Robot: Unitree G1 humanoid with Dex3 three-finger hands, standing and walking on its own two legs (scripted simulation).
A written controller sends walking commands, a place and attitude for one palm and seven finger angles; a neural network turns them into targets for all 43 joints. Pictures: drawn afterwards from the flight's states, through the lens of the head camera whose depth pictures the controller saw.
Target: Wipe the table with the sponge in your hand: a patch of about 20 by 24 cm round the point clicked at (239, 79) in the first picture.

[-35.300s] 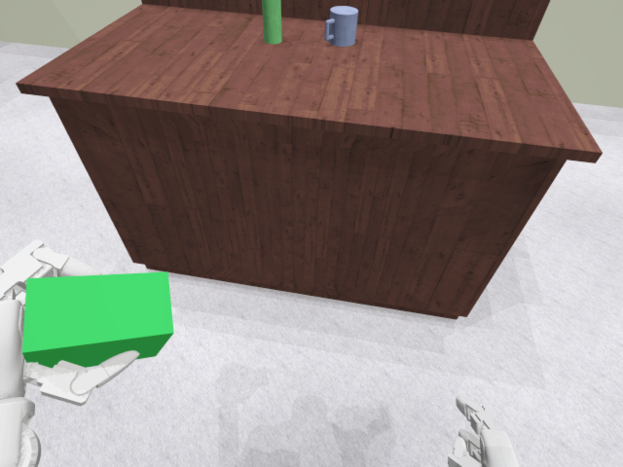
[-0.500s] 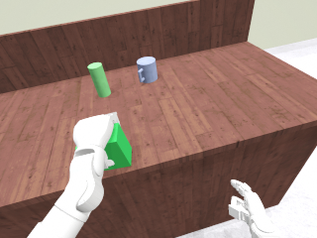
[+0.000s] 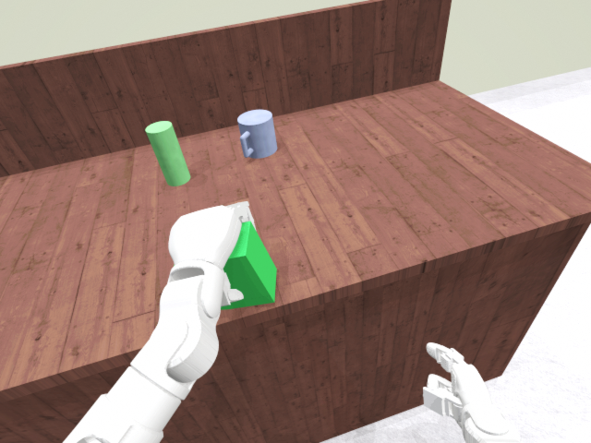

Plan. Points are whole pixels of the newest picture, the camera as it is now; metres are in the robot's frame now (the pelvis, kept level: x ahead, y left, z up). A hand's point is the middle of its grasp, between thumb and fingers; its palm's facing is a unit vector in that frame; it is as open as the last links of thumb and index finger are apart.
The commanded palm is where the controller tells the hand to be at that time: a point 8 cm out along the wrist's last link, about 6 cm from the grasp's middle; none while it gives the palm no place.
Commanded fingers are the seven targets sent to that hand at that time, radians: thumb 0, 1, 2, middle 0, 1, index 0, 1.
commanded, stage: wipe forward along the third lane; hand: left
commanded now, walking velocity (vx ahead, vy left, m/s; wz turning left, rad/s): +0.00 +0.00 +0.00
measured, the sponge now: (234, 275) +0.32 +0.14 +0.09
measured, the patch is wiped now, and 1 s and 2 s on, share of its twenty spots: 0.85 0.85 1.00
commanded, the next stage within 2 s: wipe back along the third lane in 1.64 s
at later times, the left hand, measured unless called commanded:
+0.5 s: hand (218, 237) +0.36 +0.17 +0.13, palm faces +0.07 -0.05 -1.00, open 10.2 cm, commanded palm +0.33 +0.18 +0.16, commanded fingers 0.00 0.10 1.30 -1.20 -1.60 -1.20 -1.60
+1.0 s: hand (211, 218) +0.40 +0.20 +0.12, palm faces -0.01 -0.02 -1.00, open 10.2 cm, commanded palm +0.39 +0.20 +0.15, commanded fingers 0.00 0.10 1.30 -1.20 -1.60 -1.20 -1.60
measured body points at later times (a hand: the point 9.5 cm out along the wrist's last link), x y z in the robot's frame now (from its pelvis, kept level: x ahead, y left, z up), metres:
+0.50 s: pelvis +0.00 -0.01 +0.00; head -0.04 -0.06 +0.44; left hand +0.35 +0.17 +0.18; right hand +0.23 -0.23 -0.09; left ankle +0.02 +0.14 -0.74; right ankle +0.00 -0.06 -0.74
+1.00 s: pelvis +0.00 -0.01 +0.00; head -0.01 -0.06 +0.45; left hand +0.40 +0.20 +0.18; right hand +0.18 -0.25 -0.12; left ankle +0.02 +0.14 -0.74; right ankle +0.00 -0.06 -0.74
